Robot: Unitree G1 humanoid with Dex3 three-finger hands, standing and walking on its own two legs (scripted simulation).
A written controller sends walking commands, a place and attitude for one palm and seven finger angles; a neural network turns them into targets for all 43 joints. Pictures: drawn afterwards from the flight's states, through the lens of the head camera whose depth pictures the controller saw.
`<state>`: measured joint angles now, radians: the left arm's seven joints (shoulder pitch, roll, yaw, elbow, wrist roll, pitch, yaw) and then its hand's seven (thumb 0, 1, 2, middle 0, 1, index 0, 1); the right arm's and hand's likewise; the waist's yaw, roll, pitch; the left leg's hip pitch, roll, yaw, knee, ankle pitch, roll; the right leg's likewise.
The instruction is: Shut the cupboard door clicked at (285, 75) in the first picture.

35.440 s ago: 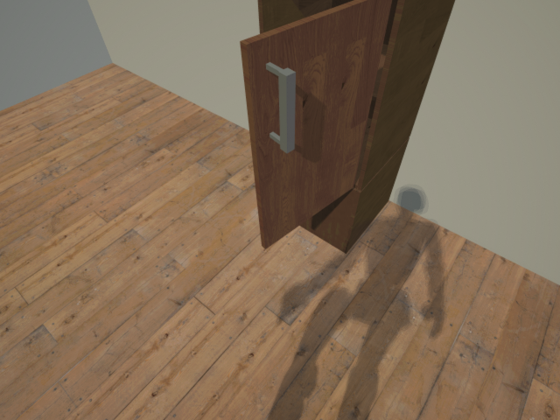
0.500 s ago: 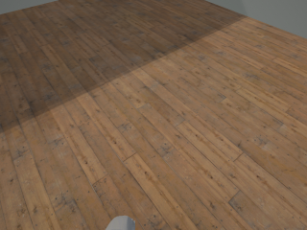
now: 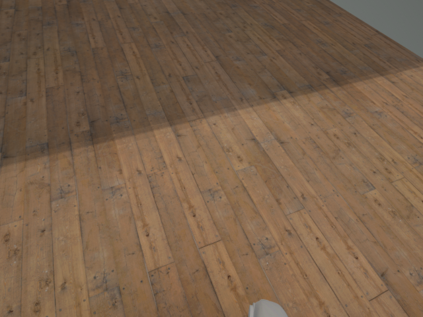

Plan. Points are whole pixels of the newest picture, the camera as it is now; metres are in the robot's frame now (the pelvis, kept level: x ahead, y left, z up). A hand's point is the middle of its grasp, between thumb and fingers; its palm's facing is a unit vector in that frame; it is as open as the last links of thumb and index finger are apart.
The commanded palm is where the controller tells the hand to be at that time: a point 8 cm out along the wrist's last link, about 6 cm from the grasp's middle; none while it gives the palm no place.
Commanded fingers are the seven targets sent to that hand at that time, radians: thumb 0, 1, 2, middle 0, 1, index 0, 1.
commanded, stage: walk to a spot facing it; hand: left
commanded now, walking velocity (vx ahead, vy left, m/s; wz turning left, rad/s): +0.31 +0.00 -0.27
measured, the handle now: out of the picture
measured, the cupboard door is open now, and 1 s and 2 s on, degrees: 44 44 44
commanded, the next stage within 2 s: turn to face it in 0.14 s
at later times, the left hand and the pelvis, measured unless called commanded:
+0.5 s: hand (174, 233) +0.33 +0.11 -0.18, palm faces -0.17 -0.97 -0.17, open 7.4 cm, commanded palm none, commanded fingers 0.00 0.90 0.90 -0.20 -0.30 -0.20 -0.30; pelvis +0.22 -0.04 -0.01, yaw -11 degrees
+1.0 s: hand (164, 177) +0.49 +0.17 -0.17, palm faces -0.37 -0.90 -0.24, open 7.4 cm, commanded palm none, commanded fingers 0.00 0.90 0.90 -0.20 -0.30 -0.20 -0.30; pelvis +0.33 +0.00 +0.00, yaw -28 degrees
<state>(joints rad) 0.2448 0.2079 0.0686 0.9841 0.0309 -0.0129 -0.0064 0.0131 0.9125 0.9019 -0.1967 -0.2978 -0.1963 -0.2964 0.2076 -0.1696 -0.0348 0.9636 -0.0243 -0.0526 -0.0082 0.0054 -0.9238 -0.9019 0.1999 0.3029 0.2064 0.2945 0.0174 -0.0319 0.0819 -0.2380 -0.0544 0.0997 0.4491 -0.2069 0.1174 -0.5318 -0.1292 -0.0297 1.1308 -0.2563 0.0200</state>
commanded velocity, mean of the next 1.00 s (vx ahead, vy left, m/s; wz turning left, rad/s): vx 0.05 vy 0.00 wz -0.55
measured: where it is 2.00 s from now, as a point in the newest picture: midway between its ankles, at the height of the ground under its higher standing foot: (211, 282)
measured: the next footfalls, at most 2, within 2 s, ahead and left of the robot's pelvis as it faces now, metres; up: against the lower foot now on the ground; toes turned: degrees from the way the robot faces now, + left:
right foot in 0.40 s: +0.28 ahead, -0.13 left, +0.00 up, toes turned -13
left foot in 0.84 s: +0.43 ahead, +0.10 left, +0.00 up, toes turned -20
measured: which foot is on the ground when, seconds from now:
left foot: down 0.00-0.40, up 0.42-0.82, down 0.84-1.00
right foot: up 0.00-0.38, down 0.40-0.82, up 0.84-1.00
